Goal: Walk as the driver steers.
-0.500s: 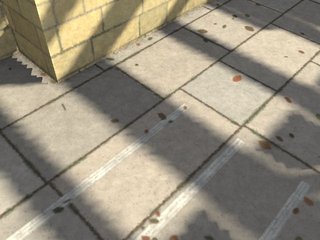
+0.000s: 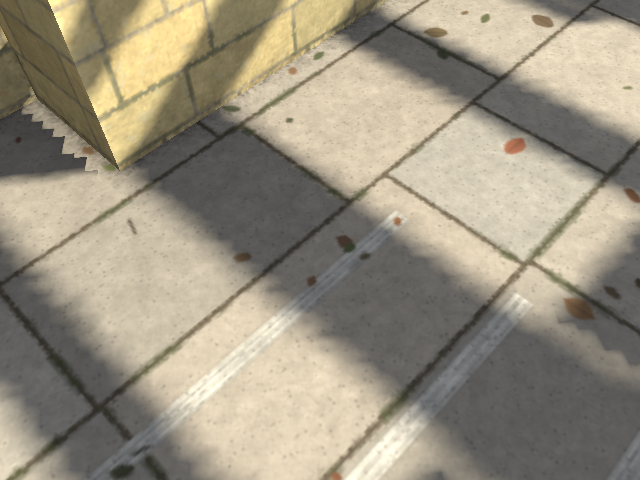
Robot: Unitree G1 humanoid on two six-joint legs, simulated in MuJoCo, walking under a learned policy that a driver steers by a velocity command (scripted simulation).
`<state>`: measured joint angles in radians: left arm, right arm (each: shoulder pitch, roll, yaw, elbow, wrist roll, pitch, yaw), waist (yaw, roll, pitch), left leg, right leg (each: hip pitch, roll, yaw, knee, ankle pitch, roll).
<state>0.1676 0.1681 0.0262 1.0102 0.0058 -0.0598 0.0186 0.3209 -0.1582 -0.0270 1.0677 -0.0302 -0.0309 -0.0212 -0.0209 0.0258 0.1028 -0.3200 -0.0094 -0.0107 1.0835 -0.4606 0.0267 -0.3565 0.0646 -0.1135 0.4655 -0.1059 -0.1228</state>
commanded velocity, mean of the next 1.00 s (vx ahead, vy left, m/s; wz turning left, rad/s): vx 0.44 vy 0.00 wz -0.42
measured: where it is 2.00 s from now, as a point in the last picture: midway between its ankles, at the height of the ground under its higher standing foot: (523, 373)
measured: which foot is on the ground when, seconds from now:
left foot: up 0.00-0.22, down 0.24-0.68, up 0.70-1.00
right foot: down 0.00-0.30, up 0.32-0.66, down 0.68-1.00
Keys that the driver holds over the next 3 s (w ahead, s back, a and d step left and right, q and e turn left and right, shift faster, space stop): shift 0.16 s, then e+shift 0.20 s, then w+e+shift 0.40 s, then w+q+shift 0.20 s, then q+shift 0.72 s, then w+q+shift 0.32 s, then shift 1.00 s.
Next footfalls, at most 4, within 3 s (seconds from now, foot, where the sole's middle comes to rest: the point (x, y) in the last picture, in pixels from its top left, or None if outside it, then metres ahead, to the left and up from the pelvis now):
0.24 left None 0.07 0.13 -0.77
0.68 right None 0.11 -0.17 -0.77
1.10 left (497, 404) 0.58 -0.33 -0.77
1.66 right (571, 348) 0.70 -0.52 -0.77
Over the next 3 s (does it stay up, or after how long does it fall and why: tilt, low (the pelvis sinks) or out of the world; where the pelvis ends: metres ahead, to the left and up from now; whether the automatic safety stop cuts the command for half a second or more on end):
stays up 0.84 -0.25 0.01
